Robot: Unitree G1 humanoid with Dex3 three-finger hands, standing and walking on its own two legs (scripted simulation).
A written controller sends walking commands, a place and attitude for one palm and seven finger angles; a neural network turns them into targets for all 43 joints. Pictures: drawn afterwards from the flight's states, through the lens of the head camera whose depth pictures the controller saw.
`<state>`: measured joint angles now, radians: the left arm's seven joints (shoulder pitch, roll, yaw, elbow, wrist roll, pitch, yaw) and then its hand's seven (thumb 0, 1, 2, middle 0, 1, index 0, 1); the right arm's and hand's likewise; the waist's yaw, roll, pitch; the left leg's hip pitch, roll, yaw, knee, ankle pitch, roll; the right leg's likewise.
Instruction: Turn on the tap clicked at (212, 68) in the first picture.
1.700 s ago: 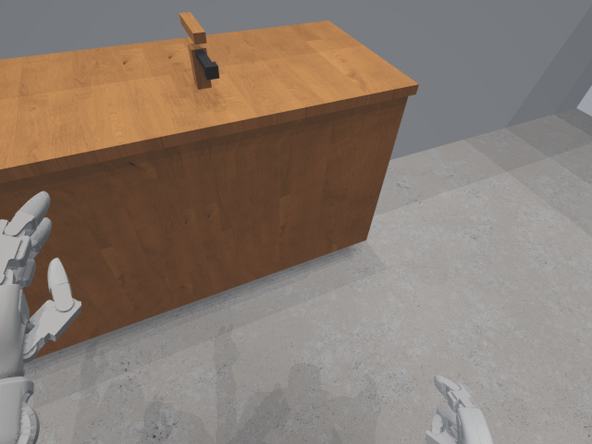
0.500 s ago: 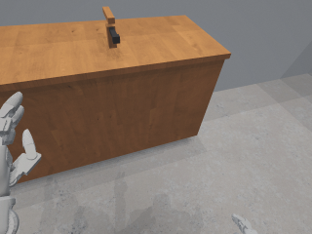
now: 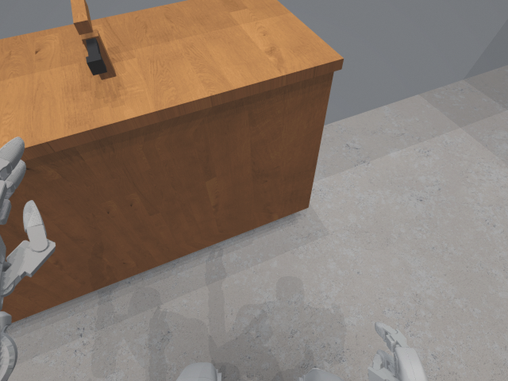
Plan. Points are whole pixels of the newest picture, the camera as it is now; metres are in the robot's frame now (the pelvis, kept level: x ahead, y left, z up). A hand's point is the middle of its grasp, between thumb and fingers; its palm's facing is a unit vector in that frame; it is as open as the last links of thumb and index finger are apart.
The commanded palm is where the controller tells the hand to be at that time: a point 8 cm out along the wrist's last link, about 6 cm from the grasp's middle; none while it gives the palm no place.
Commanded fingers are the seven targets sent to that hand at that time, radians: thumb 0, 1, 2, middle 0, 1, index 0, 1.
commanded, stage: take the last steps up to it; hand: left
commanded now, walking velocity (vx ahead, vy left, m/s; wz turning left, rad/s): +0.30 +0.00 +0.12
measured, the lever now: (96, 64) +0.65 +0.36 +0.14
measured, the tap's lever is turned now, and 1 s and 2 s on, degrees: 0 0 0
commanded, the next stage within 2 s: come to a stop and stand still in 0.92 s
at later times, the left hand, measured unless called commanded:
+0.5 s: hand (102, 148) +0.36 +0.22 +0.20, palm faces +0.47 -0.82 -0.32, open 7.4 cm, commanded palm +0.29 +0.25 +0.20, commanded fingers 0.00 0.90 0.90 -0.20 -0.30 -0.20 -0.30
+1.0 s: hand (171, 105) +0.44 +0.14 +0.20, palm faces +0.45 -0.79 -0.41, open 7.4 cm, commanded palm +0.37 +0.19 +0.20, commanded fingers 0.00 0.90 0.90 -0.20 -0.30 -0.20 -0.30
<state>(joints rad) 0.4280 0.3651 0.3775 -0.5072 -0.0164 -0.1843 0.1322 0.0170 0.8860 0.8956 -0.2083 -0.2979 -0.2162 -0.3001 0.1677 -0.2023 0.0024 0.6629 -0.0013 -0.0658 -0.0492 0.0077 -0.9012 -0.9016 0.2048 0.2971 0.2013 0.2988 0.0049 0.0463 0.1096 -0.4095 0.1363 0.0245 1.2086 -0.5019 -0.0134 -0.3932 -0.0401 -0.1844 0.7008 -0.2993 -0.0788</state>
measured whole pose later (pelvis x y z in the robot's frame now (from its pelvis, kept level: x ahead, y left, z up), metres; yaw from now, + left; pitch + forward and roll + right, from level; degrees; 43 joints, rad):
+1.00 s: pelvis +0.23 -0.10 +0.02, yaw +5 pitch -1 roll +1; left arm 0.45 0.36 0.36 -0.53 0.00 -0.23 0.16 0.02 0.88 0.90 -0.21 -0.30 -0.22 -0.30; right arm 0.18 -0.25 -0.03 0.63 0.00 -0.07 -0.06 0.01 -0.91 -0.90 0.20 0.30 0.20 0.30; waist -0.02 -0.03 0.07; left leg -0.39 0.06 0.11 0.77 -0.37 -0.01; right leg -0.23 -0.06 -0.15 0.54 -0.29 -0.03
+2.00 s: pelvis +0.18 -0.13 +0.02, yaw +5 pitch -3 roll +0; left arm 0.42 0.32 0.32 -0.41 0.00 -0.19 0.16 0.02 0.89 0.90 -0.21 -0.30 -0.21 -0.30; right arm 0.24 -0.18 0.03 0.63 -0.01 -0.09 -0.05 0.01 -0.90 -0.90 0.20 0.30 0.20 0.30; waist 0.02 0.01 0.03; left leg -0.30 0.01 0.04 0.59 -0.36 0.01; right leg -0.33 0.03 -0.06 0.47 -0.14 -0.05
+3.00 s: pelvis +0.09 -0.15 +0.02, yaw +9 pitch -3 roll -1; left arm 0.44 0.31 0.30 -0.42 -0.02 -0.19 0.15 0.02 0.89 0.90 -0.21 -0.30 -0.21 -0.30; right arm 0.24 -0.21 0.01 0.66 0.00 -0.11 -0.06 0.01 -0.90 -0.90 0.20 0.30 0.20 0.30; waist 0.02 0.03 0.03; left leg -0.32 0.05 0.05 0.53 -0.19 0.00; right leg -0.23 0.07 0.01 0.49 -0.21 -0.03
